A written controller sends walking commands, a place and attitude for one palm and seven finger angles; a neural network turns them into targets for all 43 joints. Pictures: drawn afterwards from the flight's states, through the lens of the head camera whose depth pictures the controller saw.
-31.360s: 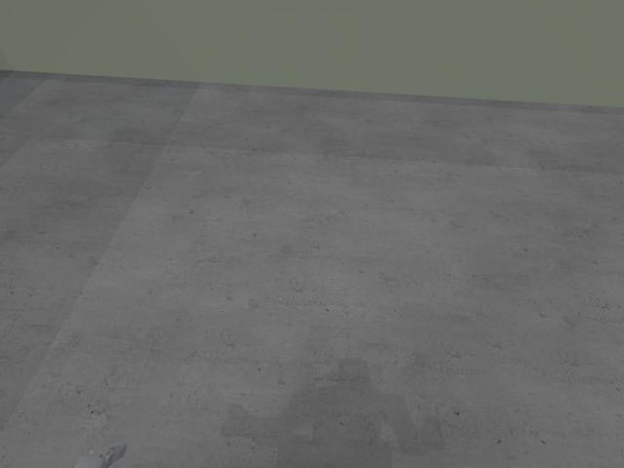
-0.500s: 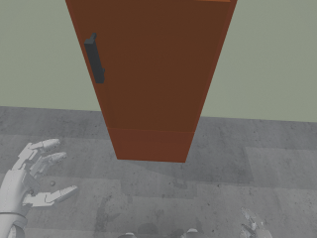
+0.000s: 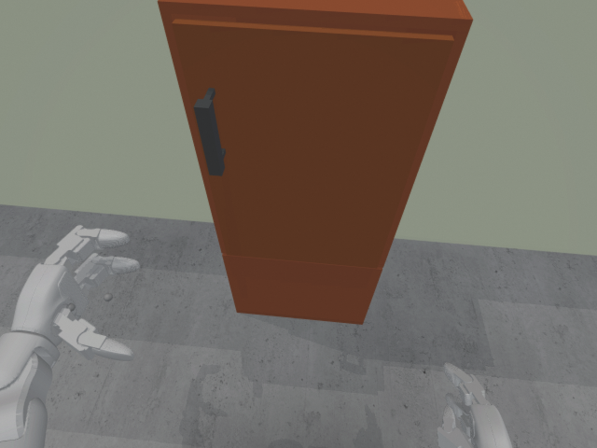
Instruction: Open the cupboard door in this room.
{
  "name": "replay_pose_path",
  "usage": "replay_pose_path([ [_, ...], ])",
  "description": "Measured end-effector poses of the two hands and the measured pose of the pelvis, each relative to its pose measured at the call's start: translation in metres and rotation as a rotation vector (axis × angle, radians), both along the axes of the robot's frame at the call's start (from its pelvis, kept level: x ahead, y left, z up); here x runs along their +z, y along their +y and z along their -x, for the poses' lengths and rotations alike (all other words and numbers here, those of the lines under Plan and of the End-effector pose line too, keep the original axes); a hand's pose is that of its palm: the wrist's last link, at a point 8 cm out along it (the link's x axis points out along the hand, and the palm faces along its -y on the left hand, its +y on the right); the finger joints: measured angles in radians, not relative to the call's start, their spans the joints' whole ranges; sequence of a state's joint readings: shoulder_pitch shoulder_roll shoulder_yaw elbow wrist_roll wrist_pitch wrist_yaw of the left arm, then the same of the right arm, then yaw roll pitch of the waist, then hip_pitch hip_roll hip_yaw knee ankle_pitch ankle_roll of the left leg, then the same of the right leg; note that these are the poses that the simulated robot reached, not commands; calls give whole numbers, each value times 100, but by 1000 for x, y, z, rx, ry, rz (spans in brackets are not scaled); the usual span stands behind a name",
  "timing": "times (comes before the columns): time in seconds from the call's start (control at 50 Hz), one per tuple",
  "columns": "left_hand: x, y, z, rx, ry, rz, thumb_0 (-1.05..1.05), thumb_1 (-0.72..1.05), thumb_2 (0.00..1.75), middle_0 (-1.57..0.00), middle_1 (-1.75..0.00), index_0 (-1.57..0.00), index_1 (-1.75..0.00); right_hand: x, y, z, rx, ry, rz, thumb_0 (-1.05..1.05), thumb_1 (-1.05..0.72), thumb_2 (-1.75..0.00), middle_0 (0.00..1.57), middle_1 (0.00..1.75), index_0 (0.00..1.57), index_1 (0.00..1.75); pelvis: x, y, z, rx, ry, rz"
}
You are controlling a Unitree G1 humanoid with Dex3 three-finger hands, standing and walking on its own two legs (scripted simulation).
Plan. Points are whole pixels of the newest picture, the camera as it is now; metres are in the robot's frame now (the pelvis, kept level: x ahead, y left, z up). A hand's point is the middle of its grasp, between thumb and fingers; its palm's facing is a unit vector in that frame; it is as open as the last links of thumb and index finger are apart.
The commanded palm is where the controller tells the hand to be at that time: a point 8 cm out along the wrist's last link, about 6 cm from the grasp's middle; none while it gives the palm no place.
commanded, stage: raise the hand with hooked fingers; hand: left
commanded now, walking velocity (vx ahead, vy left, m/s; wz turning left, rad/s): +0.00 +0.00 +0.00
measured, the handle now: (213, 132) +0.59 +0.20 +0.08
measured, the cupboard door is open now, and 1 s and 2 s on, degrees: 0 0 0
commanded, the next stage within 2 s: move the hooked fingers beside the handle in 0.68 s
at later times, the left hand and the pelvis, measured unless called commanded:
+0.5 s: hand (112, 264) +0.30 +0.26 +0.09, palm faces +0.02 -1.00 -0.02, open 14.0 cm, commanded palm +0.27 +0.31 +0.10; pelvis +0.00 -0.01 +0.01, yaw -1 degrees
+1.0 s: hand (125, 249) +0.33 +0.25 +0.10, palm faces +0.00 -1.00 -0.02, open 14.0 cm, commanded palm +0.30 +0.30 +0.10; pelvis -0.01 -0.01 +0.01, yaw +0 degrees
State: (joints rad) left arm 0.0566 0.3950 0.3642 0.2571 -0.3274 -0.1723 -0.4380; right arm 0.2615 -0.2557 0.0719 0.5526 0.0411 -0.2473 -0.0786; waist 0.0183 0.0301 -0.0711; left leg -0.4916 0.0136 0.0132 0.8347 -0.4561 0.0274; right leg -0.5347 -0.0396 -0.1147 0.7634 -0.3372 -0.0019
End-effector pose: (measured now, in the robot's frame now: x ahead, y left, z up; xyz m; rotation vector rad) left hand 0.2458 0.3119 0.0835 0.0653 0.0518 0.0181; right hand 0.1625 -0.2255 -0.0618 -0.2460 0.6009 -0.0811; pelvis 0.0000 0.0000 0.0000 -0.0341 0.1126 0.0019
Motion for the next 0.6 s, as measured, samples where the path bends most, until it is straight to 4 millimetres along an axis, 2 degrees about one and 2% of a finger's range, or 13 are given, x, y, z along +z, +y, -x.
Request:
replay_pose_path([
  [0.16, 21, 14, -22, 17, -72, 10, -2, -49, 30, -31, -120, -30, -119, -3, -12, 10, -23, 64, 29, 1, -90, -90, 20, 31, 21, 30, 5, -4, -3, -1, -9, -3],
  [0.28, 21, 13, -39, -19, -23, 32, -2, -50, 30, -30, -120, -30, -120, -1, -27, 20, -65, 92, 48, 2, -90, -90, 20, 30, 21, 30, 8, -5, -5, -10, -4, -7],
  [0.42, 14, 2, -38, -30, -27, 47, -2, -50, 30, -30, -120, -30, -120, 3, -36, 27, -82, 100, 58, 2, -90, -90, 20, 30, 21, 30, 9, -7, -6, -24, 0, -13],
  [0.6, 17, 0, -32, -7, -45, 25, -2, -50, 30, -30, -120, -30, -120, 1, -32, 25, -72, 98, 44, 2, -90, -90, 20, 30, 21, 30, 9, -10, -4, -18, -8, -12],
])
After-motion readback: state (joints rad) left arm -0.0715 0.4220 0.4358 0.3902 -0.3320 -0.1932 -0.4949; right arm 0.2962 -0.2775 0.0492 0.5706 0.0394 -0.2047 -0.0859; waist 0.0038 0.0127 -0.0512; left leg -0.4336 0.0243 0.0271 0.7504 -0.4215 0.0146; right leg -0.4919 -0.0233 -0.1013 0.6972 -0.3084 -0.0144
